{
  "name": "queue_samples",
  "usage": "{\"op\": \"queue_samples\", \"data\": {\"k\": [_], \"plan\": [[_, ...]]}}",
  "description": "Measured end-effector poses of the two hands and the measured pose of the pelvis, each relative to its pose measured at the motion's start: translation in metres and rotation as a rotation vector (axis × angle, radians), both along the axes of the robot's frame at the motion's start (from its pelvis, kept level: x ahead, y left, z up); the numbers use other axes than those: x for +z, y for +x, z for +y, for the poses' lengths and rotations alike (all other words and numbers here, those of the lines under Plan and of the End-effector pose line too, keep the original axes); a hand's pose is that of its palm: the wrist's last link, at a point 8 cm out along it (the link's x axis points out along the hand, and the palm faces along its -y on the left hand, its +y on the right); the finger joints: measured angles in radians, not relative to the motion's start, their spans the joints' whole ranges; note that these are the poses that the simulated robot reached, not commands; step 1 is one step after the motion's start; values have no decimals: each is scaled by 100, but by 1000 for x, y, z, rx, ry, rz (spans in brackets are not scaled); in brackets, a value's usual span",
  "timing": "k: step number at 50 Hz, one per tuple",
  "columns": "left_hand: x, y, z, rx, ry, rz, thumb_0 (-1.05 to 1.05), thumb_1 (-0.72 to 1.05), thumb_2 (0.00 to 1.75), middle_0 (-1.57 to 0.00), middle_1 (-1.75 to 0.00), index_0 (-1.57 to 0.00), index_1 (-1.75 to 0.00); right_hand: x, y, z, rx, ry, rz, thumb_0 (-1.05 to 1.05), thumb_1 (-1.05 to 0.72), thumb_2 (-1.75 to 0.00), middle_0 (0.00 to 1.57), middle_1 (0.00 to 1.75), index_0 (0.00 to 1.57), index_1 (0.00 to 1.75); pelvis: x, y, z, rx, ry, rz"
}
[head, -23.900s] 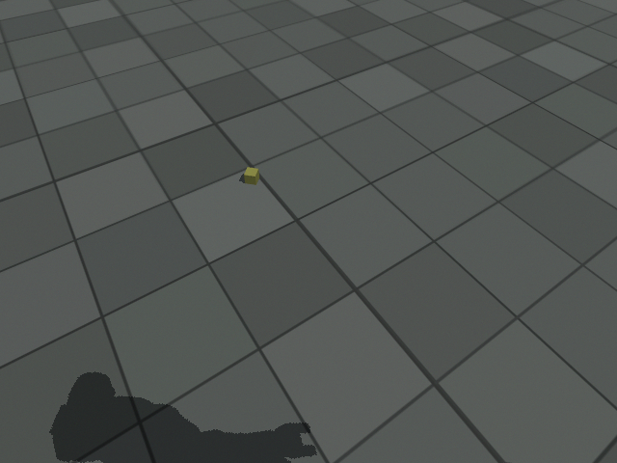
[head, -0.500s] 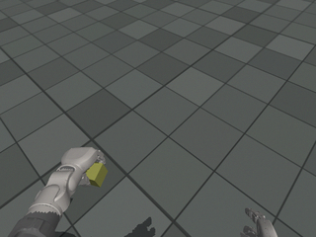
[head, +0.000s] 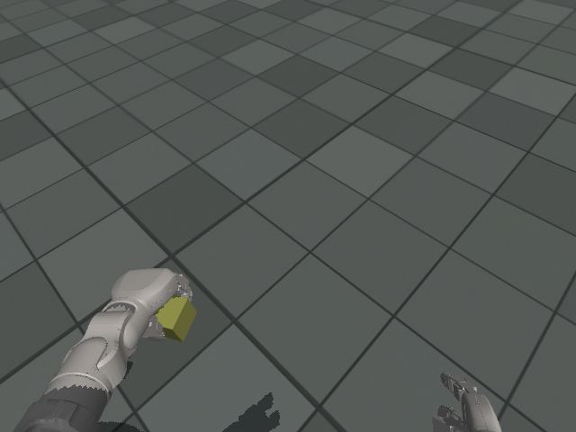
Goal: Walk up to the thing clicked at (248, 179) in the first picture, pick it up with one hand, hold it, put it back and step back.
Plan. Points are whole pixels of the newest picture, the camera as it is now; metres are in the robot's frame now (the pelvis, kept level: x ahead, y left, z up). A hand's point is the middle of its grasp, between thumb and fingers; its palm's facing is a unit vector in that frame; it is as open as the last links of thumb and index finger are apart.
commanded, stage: hold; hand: left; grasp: from above
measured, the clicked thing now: (171, 316) +0.31 +0.21 -0.08
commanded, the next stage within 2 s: crouch in 0.32 s
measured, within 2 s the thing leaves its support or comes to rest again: neither
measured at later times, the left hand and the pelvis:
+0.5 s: hand (154, 311) +0.30 +0.23 -0.04, palm faces -0.46 -0.03 -0.89, open 7.8 cm; pelvis +0.01 +0.00 +0.00, yaw +0 degrees
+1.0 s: hand (186, 325) +0.35 +0.23 -0.21, palm faces -0.41 +0.09 -0.91, open 7.9 cm; pelvis -0.03 +0.00 -0.11, yaw +1 degrees
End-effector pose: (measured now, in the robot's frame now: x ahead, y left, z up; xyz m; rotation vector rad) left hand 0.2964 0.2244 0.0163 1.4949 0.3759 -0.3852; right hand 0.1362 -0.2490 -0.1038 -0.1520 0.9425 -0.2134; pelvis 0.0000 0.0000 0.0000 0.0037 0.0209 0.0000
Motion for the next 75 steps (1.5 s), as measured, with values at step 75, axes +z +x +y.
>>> {"op": "queue_samples", "data": {"k": [75], "plan": [[-412, 118, -10, -33, 43, 2, 9, 39, 17, -111, -14, -93, -10, -293, -175, -14, -24, -113, 502, 1, -90, -90, 21, 30, 20, 30, -295, -61, 3, 12, -74, 649]]}}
